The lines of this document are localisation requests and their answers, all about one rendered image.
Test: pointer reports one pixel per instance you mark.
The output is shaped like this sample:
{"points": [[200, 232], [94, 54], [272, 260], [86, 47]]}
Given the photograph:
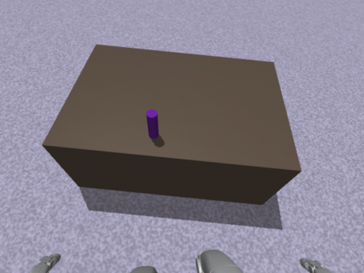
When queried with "left robot hand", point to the left robot hand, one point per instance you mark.
{"points": [[45, 264]]}

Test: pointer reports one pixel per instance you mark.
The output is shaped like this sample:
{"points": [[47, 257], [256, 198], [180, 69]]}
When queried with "right robot hand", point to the right robot hand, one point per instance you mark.
{"points": [[313, 266]]}

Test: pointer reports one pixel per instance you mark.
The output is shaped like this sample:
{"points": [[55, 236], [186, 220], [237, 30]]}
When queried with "can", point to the can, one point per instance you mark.
{"points": [[152, 121]]}

